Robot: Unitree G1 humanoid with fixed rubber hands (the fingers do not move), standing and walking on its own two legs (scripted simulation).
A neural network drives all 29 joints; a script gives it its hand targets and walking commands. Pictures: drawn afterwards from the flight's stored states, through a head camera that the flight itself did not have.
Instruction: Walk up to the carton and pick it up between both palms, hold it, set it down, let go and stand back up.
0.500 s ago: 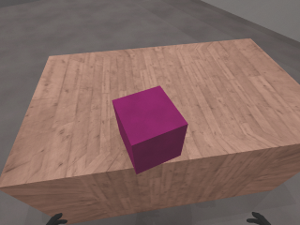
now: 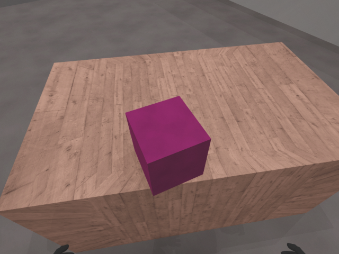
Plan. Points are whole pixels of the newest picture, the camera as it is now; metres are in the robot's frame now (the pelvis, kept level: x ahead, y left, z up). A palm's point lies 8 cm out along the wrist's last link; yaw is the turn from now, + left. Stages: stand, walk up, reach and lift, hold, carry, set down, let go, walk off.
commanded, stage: walk up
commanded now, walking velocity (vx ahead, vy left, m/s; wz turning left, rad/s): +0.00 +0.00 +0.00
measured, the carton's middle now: (166, 145) +0.42 +0.03 -0.04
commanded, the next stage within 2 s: none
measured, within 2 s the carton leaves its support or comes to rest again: neither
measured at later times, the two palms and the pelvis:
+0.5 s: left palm out of the picture +0.08 +0.25 -0.12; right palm out of the picture +0.07 -0.40 -0.13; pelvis -0.03 -0.06 -0.03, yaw -1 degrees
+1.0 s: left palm out of the picture +0.06 +0.26 -0.10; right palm out of the picture +0.08 -0.37 -0.12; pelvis -0.04 -0.06 -0.02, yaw +4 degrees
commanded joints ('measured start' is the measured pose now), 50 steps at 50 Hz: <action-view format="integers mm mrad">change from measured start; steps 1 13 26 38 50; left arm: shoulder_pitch -40 -1 81 59 -19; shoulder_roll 193 192 248 230 226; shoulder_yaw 31 96 110 92 72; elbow -53 -232 -316 -305 -259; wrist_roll -1 18 12 2 -5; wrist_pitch -14 79 7 -18 -16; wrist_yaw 5 -43 9 -1 -10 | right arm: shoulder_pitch -35 71 135 68 46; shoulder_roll -186 -310 -234 -245 -248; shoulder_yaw -28 -119 -86 -56 -46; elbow -48 -238 -294 -334 -278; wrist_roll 0 -8 -3 8 4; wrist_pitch -13 -25 12 -20 -26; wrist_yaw -5 -62 -37 -11 0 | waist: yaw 1 -6 58 58 46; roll -10 124 -101 66 27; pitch -74 -61 -46 -43 -31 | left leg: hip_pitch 32 -31 -335 -328 -284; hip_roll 111 385 -8 109 86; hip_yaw -110 -261 -175 -358 -333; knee -69 87 631 182 100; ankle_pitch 92 530 -350 110 41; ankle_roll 35 274 6 135 112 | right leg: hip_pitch -16 -252 3 6 -9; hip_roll -132 -46 -314 -118 -121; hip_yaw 97 74 239 113 36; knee -59 559 134 177 136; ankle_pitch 151 -367 309 -113 -145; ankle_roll -27 -28 -262 -61 -64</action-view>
